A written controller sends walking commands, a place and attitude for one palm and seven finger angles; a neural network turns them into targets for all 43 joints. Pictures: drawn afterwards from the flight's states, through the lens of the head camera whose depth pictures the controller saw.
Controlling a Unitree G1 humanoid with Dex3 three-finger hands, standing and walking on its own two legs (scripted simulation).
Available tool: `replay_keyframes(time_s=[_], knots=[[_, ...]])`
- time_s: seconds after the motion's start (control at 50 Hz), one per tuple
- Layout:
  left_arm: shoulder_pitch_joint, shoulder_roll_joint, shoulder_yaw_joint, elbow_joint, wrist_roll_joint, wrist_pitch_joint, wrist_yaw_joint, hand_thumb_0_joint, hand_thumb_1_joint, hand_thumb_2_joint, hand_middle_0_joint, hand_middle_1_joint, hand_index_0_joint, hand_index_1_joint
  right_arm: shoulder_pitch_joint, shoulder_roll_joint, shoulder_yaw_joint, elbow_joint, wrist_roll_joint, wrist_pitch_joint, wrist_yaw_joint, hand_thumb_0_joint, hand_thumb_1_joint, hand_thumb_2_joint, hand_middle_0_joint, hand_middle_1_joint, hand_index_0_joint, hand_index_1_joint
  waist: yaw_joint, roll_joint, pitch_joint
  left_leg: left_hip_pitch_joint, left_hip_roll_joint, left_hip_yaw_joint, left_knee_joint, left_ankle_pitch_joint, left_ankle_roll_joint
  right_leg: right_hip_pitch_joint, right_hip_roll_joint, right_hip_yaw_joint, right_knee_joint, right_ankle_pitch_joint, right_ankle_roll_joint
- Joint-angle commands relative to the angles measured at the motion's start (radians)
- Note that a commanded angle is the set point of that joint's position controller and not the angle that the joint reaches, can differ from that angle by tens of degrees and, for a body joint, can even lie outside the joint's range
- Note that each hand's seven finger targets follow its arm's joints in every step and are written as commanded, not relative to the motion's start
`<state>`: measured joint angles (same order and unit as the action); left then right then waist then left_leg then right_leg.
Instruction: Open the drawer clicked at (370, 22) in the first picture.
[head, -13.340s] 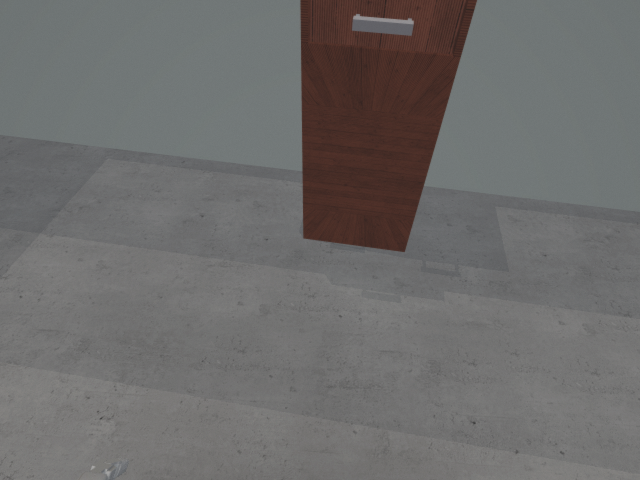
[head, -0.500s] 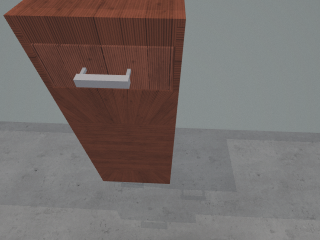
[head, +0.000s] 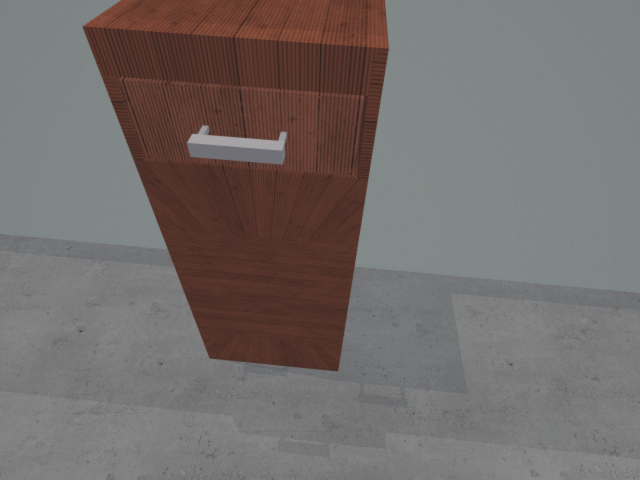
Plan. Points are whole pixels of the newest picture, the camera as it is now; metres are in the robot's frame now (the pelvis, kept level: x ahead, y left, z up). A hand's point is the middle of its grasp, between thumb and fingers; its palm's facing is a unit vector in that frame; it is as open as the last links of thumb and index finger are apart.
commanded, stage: come to a stop and stand still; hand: left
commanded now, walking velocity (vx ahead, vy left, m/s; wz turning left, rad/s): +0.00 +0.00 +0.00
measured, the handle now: (240, 141) +0.58 +0.18 +0.12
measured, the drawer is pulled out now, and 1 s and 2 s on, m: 0.00 0.00 0.00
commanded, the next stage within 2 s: look again from close up in 0.24 s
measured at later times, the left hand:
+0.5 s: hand out of the picture -0.02 +0.16 -0.18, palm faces +0.03 -0.99 -0.16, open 7.4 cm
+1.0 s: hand out of the picture -0.01 +0.18 -0.18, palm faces +0.04 -0.98 -0.17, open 7.4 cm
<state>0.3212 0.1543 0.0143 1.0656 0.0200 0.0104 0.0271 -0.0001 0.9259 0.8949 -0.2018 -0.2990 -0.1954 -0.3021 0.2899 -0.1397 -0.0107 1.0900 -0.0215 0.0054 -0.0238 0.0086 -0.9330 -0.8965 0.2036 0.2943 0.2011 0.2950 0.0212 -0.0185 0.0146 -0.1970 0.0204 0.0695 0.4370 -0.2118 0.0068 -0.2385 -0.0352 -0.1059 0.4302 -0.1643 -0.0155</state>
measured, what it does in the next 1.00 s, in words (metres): stands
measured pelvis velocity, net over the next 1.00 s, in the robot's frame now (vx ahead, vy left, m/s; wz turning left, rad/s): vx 0.00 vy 0.02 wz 0.00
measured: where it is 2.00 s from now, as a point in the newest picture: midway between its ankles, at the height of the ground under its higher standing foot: outside the picture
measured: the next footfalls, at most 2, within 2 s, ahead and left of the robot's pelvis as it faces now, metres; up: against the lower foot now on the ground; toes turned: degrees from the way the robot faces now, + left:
none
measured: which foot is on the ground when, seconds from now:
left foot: down 0.00-1.00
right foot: down 0.00-1.00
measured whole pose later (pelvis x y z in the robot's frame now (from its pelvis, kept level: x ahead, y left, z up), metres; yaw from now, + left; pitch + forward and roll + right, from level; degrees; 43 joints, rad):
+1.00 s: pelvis +0.00 +0.02 +0.00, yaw +0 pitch -3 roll +0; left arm 0.35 0.13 0.00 1.08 0.02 -0.01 0.03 0.00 0.91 0.90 -0.20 -0.30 -0.19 -0.30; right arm 0.32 -0.15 0.01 1.08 -0.02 -0.02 -0.02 0.00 -0.91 -0.90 0.20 0.29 0.20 0.29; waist 0.00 -0.01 0.00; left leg -0.19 -0.01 0.08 0.45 -0.23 0.04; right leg -0.24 -0.06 -0.08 0.46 -0.18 0.01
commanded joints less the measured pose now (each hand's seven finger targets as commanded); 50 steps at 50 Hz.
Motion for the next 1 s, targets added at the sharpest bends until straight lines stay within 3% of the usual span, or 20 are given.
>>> replay_keyframes(time_s=[0.0,0.08,0.3,0.32,0.34,0.36,0.38,0.4,0.42,0.44,0.5,0.52,0.66,0.76,0.88,0.98], knots=[[0.052,0.072,0.009,-0.027,-0.002,-0.021,0.0,0.0,0.9,0.9,-0.2,-0.3,-0.2,-0.3,0.086,-0.073,-0.004,-0.015,0.003,-0.011,0.002,0.0,-0.9,-0.9,0.2,0.3,0.2,0.3,-0.021,-0.01,0.083,-0.102,0.065,-0.097,-0.143,-0.21,0.021,-0.03,-0.075,0.137,-0.159,-0.277,-0.001],[0.083,0.057,0.007,-0.007,-0.003,-0.023,0.002,0.0,0.9,0.9,-0.2,-0.3,-0.2,-0.3,0.109,-0.058,0.0,-0.001,0.003,-0.012,0.0,0.0,-0.9,-0.9,0.2,0.3,0.2,0.3,-0.019,0.014,0.094,-0.115,0.061,-0.095,-0.138,-0.209,0.022,-0.039,-0.074,0.139,-0.16,-0.28,-0.002],[0.133,0.02,0.001,0.03,-0.005,-0.03,0.007,0.0,0.9,0.9,-0.2,-0.3,-0.2,-0.3,0.169,-0.012,0.009,0.033,0.005,-0.02,-0.006,0.0,-0.9,-0.9,0.2,0.3,0.2,0.3,-0.012,0.006,0.101,-0.141,0.058,-0.089,-0.121,-0.157,0.019,-0.023,-0.073,0.134,-0.122,-0.219,-0.013],[0.173,0.072,-0.013,0.058,0.009,-0.04,0.044,0.0,0.9,0.9,-0.2,-0.3,-0.2,-0.3,-0.017,-0.085,-0.002,-0.045,0.006,-0.023,0.009,0.0,-0.9,-0.9,0.2,0.3,0.2,0.3,0.04,0.104,0.158,-0.165,0.064,-0.01,0.084,-0.129,-0.028,-0.079,-0.117,0.163,-0.096,-0.081,-0.013],[0.143,0.104,-0.012,0.053,0.005,-0.059,0.035,0.0,0.9,0.9,-0.2,-0.3,-0.2,-0.3,0.008,-0.046,0.005,-0.072,0.015,-0.026,0.013,0.0,-0.9,-0.9,0.2,0.3,0.2,0.3,-0.019,0.064,0.084,-0.092,0.047,-0.042,0.084,-0.061,-0.031,-0.091,-0.16,0.198,-0.113,-0.001,-0.038],[0.113,0.092,-0.003,0.021,0.002,-0.06,0.032,0.0,0.9,0.9,-0.2,-0.3,-0.2,-0.3,0.122,-0.014,0.006,-0.053,0.008,-0.031,0.006,0.0,-0.9,-0.9,0.2,0.3,0.2,0.3,-0.048,0.081,-0.031,-0.038,0.038,-0.06,0.06,-0.073,-0.014,-0.035,-0.163,0.193,-0.085,-0.116,-0.051],[0.099,0.091,-0.001,0.009,0.001,-0.06,0.03,0.0,0.9,0.9,-0.2,-0.3,-0.2,-0.3,0.149,-0.021,0.004,-0.046,0.008,-0.035,0.005,0.0,-0.9,-0.9,0.2,0.3,0.2,0.3,-0.049,0.041,-0.083,-0.026,0.045,-0.067,0.053,-0.013,-0.005,-0.015,-0.135,0.165,-0.054,-0.095,-0.049],[0.083,0.08,-0.002,0.001,-0.002,-0.055,0.028,0.0,0.9,0.9,-0.2,-0.3,-0.2,-0.3,0.152,-0.037,0.001,-0.044,0.009,-0.032,0.003,0.0,-0.9,-0.9,0.2,0.3,0.2,0.3,-0.051,0.013,-0.085,-0.035,0.052,-0.069,0.048,-0.025,0.0,-0.02,-0.12,0.151,-0.049,-0.137,-0.043],[0.07,0.067,-0.001,-0.005,-0.003,-0.048,0.026,0.0,0.9,0.9,-0.2,-0.3,-0.2,-0.3,0.152,-0.042,-0.002,-0.045,0.008,-0.031,0.002,0.0,-0.9,-0.9,0.2,0.3,0.2,0.3,-0.051,0.001,-0.054,-0.058,0.058,-0.081,0.025,-0.042,0.006,-0.038,-0.107,0.139,-0.036,-0.165,-0.037],[0.063,0.062,0.0,-0.011,0.001,-0.042,0.024,0.0,0.9,0.9,-0.2,-0.3,-0.2,-0.3,0.146,-0.045,-0.003,-0.055,0.005,-0.033,0.002,0.0,-0.9,-0.9,0.2,0.3,0.2,0.3,-0.045,0.045,-0.014,-0.092,0.07,-0.099,-0.008,-0.051,0.012,-0.044,-0.092,0.116,-0.012,-0.161,-0.03],[0.081,0.037,-0.001,-0.017,0.002,-0.034,0.019,0.0,0.9,0.9,-0.2,-0.3,-0.2,-0.3,0.111,-0.064,-0.006,-0.078,0.004,-0.034,-0.001,0.0,-0.9,-0.9,0.2,0.3,0.2,0.3,-0.022,0.045,0.097,-0.22,0.091,-0.15,-0.1,-0.162,0.026,-0.021,-0.063,0.096,0.016,-0.117,-0.019],[0.087,0.036,-0.003,-0.018,0.002,-0.033,0.018,0.0,0.9,0.9,-0.2,-0.3,-0.2,-0.3,0.105,-0.069,-0.007,-0.082,0.004,-0.034,-0.001,0.0,-0.9,-0.9,0.2,0.3,0.2,0.3,-0.018,0.035,0.106,-0.232,0.088,-0.156,-0.114,-0.187,0.029,-0.012,-0.061,0.097,0.017,-0.11,-0.019],[0.077,0.052,-0.001,-0.041,0.001,-0.031,0.016,0.0,0.9,0.9,-0.2,-0.3,-0.2,-0.3,0.105,-0.088,-0.005,-0.079,0.003,-0.037,0.002,0.0,-0.9,-0.9,0.2,0.3,0.2,0.3,-0.015,0.016,0.129,-0.208,0.084,-0.15,-0.15,-0.154,0.031,0.012,-0.065,0.097,-0.002,-0.039,-0.012],[0.068,0.068,0.0,-0.051,-0.003,-0.035,0.014,0.0,0.9,0.9,-0.2,-0.3,-0.2,-0.3,0.095,-0.1,-0.001,-0.072,0.005,-0.04,0.003,0.0,-0.9,-0.9,0.2,0.3,0.2,0.3,-0.019,-0.005,0.077,-0.14,0.077,-0.124,-0.131,-0.074,0.028,0.037,-0.077,0.108,-0.031,-0.013,-0.009],[0.069,0.075,-0.002,-0.042,-0.004,-0.036,0.012,0.0,0.9,0.9,-0.2,-0.3,-0.2,-0.3,0.073,-0.105,0.003,-0.056,0.008,-0.039,0.004,0.0,-0.9,-0.9,0.2,0.3,0.2,0.3,-0.018,0.026,0.055,-0.112,0.076,-0.113,-0.134,-0.066,0.022,0.054,-0.086,0.11,-0.05,-0.007,-0.008],[0.088,0.059,0.002,-0.024,0.008,-0.027,0.002,0.0,0.9,0.9,-0.2,-0.3,-0.2,-0.3,0.077,-0.123,-0.009,-0.04,-0.001,-0.026,0.002,0.0,-0.9,-0.9,0.2,0.3,0.2,0.3,-0.023,0.051,0.087,-0.148,0.105,-0.148,-0.18,-0.353,0.036,0.005,-0.05,0.077,-0.017,-0.21,-0.011]])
